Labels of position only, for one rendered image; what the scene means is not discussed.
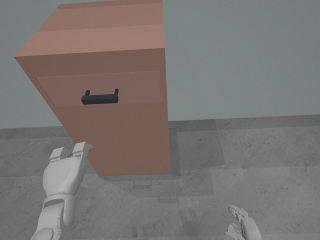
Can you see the handle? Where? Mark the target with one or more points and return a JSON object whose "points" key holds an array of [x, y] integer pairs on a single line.
{"points": [[100, 99]]}

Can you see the drawer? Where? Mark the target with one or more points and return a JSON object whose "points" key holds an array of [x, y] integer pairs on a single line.
{"points": [[68, 90]]}

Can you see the right robot hand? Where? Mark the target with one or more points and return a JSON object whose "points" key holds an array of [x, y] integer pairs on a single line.
{"points": [[248, 229]]}

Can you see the left robot forearm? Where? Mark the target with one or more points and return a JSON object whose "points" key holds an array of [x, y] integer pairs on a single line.
{"points": [[57, 218]]}

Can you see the cabinet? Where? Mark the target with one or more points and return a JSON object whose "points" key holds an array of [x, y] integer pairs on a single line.
{"points": [[101, 37]]}

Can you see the left robot hand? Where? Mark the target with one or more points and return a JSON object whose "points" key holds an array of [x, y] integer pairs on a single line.
{"points": [[64, 175]]}

